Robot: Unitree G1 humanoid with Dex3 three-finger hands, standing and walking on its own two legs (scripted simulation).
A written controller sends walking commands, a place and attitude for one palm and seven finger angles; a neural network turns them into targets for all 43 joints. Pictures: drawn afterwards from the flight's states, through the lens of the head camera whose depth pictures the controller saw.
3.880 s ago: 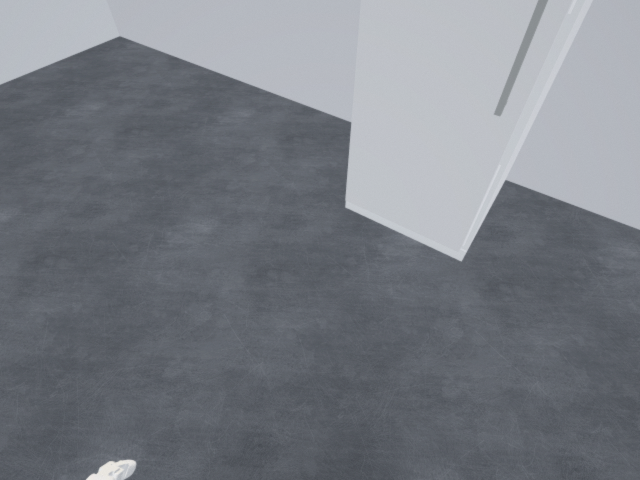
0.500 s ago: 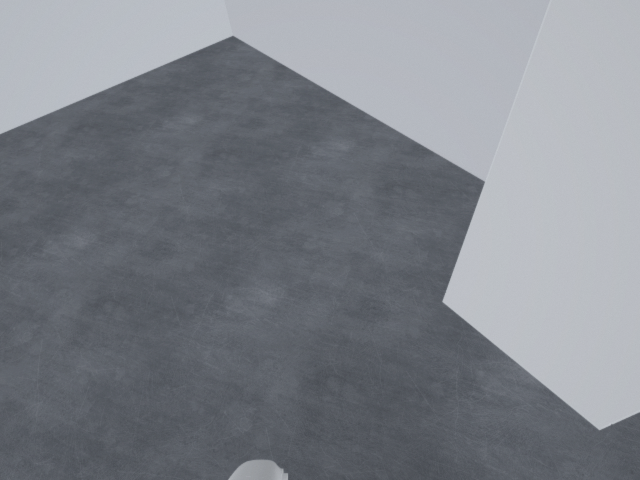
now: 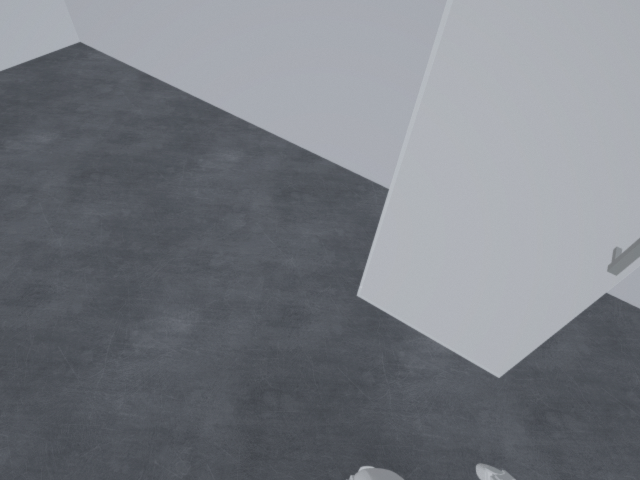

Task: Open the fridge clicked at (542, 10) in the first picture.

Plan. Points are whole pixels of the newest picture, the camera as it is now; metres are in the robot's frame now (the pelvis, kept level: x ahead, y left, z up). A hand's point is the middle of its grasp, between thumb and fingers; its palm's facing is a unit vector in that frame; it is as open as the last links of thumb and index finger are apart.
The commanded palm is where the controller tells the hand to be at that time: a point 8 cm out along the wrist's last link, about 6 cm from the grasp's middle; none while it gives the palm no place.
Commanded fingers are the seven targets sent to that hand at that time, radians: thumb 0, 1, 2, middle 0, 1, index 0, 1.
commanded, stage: turn to face it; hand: right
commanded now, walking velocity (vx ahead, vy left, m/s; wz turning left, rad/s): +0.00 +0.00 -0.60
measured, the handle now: out of the picture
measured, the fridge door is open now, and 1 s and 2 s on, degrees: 0 0 0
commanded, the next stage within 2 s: take the last steps up to it in 0.68 s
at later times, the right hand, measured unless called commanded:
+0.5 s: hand out of the picture -0.05 -0.28 -0.18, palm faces +0.33 +0.91 -0.26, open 7.4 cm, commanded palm none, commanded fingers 0.00 -0.90 -0.90 0.20 0.30 0.20 0.30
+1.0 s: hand out of the picture -0.02 -0.22 -0.15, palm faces +0.44 +0.87 -0.24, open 7.3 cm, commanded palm none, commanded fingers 0.00 -0.90 -0.90 0.20 0.30 0.20 0.30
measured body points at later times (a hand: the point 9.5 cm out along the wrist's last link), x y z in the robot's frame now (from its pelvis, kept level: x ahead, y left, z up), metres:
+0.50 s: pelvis -0.01 -0.05 +0.00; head +0.02 -0.09 +0.45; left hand +0.18 +0.15 -0.12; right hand -0.07 -0.33 -0.16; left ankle +0.00 +0.11 -0.66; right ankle -0.04 -0.13 -0.74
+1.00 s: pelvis +0.01 -0.03 +0.01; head +0.02 -0.01 +0.46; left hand +0.12 +0.19 -0.16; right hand -0.04 -0.26 -0.13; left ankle +0.04 +0.08 -0.74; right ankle -0.06 -0.15 -0.66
